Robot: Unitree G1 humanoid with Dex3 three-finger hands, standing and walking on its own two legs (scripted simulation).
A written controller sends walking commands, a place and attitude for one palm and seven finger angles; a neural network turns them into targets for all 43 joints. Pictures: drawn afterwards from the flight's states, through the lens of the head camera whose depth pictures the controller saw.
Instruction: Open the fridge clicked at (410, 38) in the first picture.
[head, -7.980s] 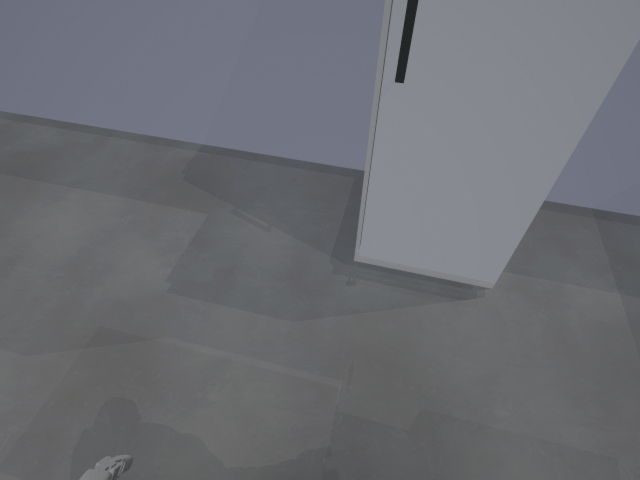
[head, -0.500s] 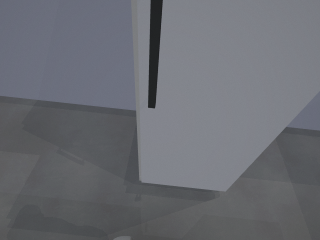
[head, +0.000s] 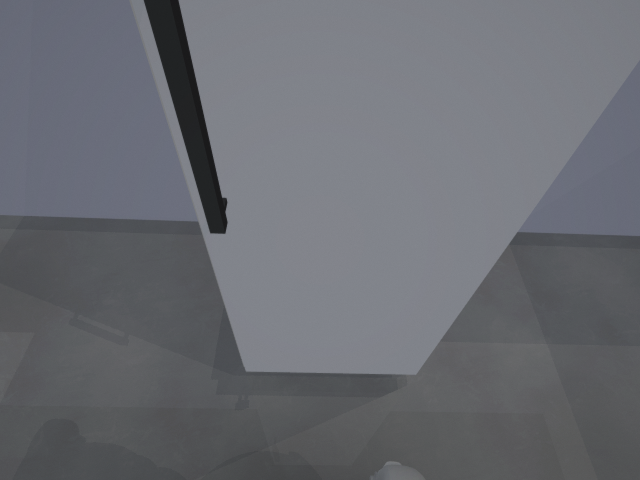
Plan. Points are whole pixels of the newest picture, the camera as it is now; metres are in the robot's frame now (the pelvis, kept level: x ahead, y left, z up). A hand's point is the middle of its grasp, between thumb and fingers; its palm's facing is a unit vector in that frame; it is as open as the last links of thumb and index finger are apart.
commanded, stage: come to a stop and stand still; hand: left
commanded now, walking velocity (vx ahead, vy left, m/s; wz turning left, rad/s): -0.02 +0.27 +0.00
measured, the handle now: (195, 111) +0.45 +0.16 +0.22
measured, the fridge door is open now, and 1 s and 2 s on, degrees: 0 0 0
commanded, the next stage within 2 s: look again from close up in 1.56 s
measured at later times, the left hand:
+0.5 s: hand out of the picture -0.03 +0.13 -0.16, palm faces +0.16 -0.95 -0.26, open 7.3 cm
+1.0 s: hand out of the picture -0.02 +0.16 -0.18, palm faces +0.04 -0.97 -0.22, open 7.2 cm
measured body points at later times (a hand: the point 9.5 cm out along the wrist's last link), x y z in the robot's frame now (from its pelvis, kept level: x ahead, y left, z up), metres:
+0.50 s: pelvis -0.03 -0.06 +0.00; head -0.01 -0.07 +0.45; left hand -0.04 +0.18 -0.14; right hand +0.07 -0.30 -0.15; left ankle -0.05 +0.09 -0.69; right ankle +0.04 -0.16 -0.74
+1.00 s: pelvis -0.03 -0.03 -0.01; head -0.01 -0.03 +0.44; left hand -0.02 +0.21 -0.16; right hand -0.09 -0.23 -0.16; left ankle -0.06 +0.10 -0.74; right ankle -0.03 -0.13 -0.74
